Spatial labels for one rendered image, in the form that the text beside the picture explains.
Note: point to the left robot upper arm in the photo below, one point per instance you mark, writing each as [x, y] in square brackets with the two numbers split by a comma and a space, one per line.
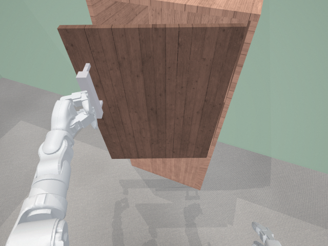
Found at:
[49, 232]

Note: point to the cupboard door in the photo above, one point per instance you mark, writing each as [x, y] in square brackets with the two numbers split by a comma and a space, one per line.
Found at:
[162, 85]

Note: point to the left robot hand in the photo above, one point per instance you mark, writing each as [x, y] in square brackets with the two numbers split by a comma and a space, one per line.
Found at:
[65, 117]

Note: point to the handle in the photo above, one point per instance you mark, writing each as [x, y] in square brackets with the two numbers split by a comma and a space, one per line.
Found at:
[85, 83]

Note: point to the right robot hand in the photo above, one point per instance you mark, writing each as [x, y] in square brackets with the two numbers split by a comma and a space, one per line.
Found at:
[265, 234]

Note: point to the left robot forearm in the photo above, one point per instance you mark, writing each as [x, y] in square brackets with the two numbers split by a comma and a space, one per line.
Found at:
[47, 198]

